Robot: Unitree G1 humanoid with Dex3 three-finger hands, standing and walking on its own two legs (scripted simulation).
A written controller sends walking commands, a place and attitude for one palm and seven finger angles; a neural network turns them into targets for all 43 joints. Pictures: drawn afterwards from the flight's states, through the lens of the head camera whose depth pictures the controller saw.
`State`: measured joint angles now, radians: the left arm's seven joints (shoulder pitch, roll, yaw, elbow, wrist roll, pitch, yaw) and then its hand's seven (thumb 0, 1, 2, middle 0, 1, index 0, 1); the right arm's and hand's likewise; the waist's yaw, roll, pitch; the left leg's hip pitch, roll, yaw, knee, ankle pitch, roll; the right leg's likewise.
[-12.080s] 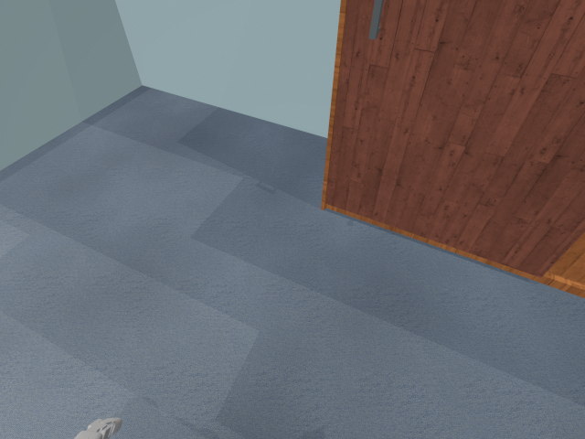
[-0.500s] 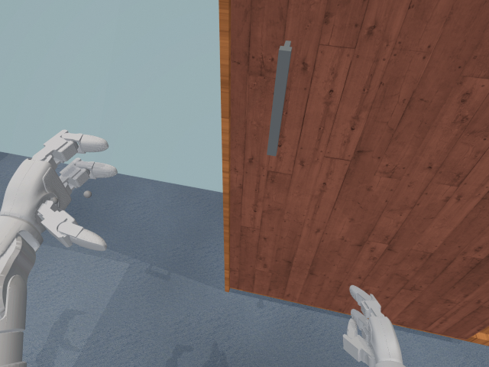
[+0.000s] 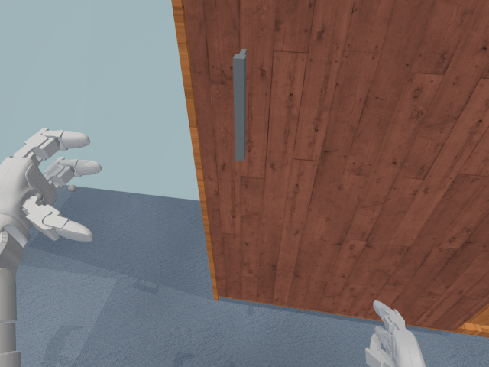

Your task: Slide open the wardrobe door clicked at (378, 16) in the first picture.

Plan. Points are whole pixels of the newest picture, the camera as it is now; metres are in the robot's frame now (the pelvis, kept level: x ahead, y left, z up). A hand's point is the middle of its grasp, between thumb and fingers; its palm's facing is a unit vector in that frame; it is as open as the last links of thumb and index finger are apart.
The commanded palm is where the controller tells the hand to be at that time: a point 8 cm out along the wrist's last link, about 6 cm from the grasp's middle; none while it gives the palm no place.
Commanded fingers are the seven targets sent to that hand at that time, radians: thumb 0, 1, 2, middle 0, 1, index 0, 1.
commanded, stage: raise the hand with hooked fingers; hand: left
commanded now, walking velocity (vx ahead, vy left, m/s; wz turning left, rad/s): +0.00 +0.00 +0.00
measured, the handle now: (241, 108) +0.55 +0.08 +0.18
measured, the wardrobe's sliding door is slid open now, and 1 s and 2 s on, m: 0.00 0.00 0.00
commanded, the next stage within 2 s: move the hooked fingers beside the handle in 0.12 s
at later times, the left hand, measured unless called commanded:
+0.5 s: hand (111, 172) +0.32 +0.25 +0.19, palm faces +0.03 -1.00 -0.04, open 14.0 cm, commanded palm +0.30 +0.29 +0.20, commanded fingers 0.00 -0.50 0.30 -0.30 -1.20 -0.30 -1.20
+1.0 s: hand (166, 147) +0.38 +0.18 +0.20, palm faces -0.01 -1.00 -0.03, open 14.0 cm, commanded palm +0.36 +0.24 +0.20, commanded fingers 0.00 -0.50 0.30 -0.30 -1.20 -0.30 -1.20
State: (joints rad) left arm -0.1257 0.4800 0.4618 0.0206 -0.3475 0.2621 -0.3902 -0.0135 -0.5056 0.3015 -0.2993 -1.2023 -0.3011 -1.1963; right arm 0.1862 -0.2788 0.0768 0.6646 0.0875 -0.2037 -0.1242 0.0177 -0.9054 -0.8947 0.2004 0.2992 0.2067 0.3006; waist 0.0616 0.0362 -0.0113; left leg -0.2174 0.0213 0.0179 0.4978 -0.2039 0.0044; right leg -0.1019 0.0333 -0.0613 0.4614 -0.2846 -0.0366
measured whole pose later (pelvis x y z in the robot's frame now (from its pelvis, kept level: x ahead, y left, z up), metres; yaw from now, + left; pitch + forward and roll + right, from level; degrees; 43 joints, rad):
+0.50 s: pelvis +0.02 +0.00 +0.00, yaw +0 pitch -3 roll +0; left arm -0.23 0.42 0.36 0.06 -0.31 0.31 -0.34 -0.01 -0.51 0.30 -0.30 -1.20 -0.30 -1.20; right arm 0.17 -0.28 0.06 0.66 0.10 -0.19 -0.13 0.02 -0.91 -0.89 0.20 0.30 0.21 0.30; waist 0.06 0.04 -0.02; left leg -0.24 0.01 0.03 0.53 -0.24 0.01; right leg -0.13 0.02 -0.05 0.50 -0.33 -0.03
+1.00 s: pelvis +0.03 +0.00 +0.00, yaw -1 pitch -2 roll +0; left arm -0.40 0.31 0.22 0.15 -0.24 0.33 -0.18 -0.01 -0.51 0.30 -0.30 -1.20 -0.30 -1.20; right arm 0.18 -0.25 0.06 0.70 0.08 -0.09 -0.12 0.02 -0.91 -0.89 0.20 0.30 0.21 0.30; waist 0.03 0.04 -0.03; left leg -0.20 0.00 0.04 0.47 -0.22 0.01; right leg -0.10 0.02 -0.04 0.46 -0.31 -0.03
